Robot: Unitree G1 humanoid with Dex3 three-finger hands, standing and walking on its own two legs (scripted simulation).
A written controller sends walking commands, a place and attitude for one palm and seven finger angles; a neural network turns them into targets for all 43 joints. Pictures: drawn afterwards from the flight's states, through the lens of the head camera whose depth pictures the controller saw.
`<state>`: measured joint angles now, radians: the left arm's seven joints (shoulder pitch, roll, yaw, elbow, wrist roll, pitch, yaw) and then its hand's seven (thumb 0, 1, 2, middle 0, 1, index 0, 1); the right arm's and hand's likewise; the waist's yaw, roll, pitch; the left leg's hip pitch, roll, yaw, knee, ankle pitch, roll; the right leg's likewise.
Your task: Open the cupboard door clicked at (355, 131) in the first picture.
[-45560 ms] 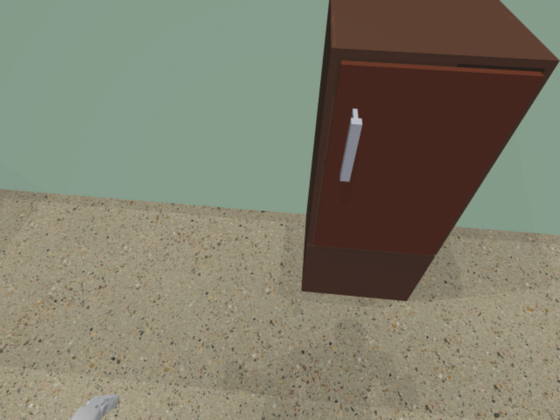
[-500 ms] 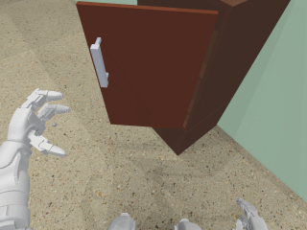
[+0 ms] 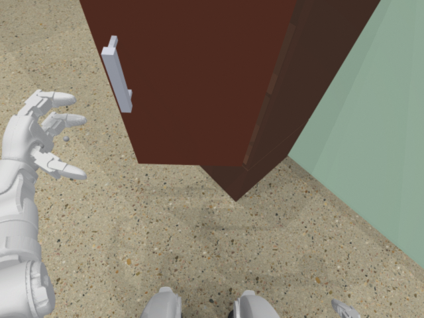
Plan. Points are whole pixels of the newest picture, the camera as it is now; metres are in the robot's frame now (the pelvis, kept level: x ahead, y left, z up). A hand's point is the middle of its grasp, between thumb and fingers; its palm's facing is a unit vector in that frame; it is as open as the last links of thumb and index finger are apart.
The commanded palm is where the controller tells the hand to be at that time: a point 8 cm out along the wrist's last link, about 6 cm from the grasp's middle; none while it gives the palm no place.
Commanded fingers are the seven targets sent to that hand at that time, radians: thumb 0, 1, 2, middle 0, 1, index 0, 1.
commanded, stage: move the hooked fingers beside the handle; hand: left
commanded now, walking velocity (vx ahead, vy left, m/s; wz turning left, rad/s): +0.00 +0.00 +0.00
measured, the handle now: (120, 76) +0.58 +0.20 +0.07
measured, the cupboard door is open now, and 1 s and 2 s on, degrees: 48 48 48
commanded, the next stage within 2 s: slide the fingers in behind the handle in 1.58 s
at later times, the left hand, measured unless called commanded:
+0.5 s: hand (77, 109) +0.48 +0.26 +0.08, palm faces -0.02 -1.00 -0.01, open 14.0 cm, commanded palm +0.47 +0.31 +0.07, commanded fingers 0.00 -0.50 0.30 -0.30 -1.20 -0.30 -1.20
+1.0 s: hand (79, 92) +0.52 +0.27 +0.07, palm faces -0.04 -1.00 +0.00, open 14.0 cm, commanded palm +0.51 +0.31 +0.06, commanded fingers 0.00 -0.50 0.30 -0.30 -1.20 -0.30 -1.20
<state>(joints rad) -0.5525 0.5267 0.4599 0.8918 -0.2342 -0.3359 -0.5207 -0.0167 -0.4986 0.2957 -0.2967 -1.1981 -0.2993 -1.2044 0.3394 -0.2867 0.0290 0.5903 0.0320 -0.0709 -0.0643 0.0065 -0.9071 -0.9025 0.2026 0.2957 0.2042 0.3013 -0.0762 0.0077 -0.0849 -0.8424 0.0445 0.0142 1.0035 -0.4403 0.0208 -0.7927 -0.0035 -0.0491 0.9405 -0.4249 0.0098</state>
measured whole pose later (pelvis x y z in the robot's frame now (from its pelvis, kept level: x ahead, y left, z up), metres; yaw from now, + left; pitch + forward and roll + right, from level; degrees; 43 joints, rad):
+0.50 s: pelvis +0.00 +0.00 -0.01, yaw -1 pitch +20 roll -4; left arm -0.85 0.66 0.48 1.17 -0.14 -0.36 -0.48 -0.02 -0.50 0.30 -0.30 -1.20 -0.30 -1.20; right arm 0.37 -0.29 0.05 0.61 0.02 0.02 -0.06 0.00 -0.91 -0.90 0.20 0.30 0.20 0.30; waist -0.14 0.01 -0.08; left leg -0.96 0.06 0.01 1.06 -0.45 0.03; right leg -0.90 0.01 -0.05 0.98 -0.42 0.01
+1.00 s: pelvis +0.00 +0.01 -0.02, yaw -2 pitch +24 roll -5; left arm -1.00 0.79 0.52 1.25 -0.09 -0.32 -0.50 -0.02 -0.50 0.30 -0.30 -1.20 -0.30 -1.20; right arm 0.42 -0.29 0.07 0.59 0.00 0.08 -0.04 0.00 -0.91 -0.90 0.20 0.30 0.20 0.30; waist -0.20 0.02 -0.08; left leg -1.07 0.07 0.00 1.11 -0.47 0.04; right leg -1.00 0.02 -0.05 0.99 -0.42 0.02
